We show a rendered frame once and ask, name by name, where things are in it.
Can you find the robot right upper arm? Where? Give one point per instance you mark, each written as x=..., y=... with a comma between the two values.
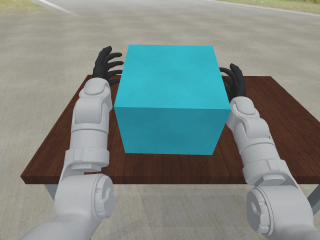
x=280, y=213

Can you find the left robot hand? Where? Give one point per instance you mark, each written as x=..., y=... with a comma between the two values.
x=101, y=69

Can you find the table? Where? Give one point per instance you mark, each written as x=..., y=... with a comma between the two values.
x=294, y=130

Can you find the robot left upper arm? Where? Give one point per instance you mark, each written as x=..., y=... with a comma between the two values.
x=81, y=203

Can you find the robot right forearm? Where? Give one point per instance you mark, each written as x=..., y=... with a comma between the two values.
x=262, y=164

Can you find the right robot hand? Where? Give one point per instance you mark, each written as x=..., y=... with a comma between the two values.
x=236, y=83

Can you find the carton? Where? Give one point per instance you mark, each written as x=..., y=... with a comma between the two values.
x=171, y=99

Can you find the robot left forearm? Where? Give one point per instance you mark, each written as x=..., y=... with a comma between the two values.
x=89, y=131

